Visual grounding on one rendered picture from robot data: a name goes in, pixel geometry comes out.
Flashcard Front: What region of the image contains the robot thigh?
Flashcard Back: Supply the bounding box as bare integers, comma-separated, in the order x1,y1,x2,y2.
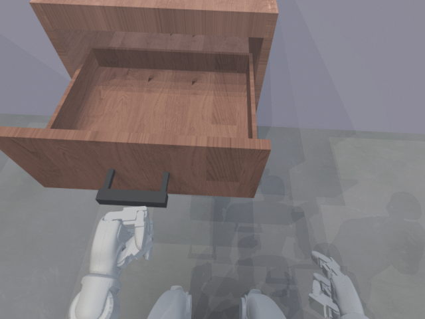
147,290,192,319
239,293,286,319

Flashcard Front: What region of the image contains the robot left forearm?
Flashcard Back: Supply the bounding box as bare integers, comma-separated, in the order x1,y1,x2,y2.
68,274,122,319

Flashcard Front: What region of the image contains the drawer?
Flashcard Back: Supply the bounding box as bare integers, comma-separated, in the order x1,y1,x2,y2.
0,46,271,198

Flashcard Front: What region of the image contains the right robot hand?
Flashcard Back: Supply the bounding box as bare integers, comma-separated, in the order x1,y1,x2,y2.
309,251,365,319

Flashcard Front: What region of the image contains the handle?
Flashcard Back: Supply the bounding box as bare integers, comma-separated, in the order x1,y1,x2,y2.
96,169,169,208

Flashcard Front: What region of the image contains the left robot hand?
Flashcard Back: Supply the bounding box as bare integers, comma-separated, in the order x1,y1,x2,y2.
89,206,155,278

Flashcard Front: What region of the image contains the cabinet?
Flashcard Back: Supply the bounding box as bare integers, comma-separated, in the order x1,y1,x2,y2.
29,0,278,111

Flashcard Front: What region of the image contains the right robot thigh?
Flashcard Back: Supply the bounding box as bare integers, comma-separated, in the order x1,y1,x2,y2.
239,293,286,319

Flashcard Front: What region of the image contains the left robot thigh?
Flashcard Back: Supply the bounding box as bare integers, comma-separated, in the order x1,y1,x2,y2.
147,290,192,319

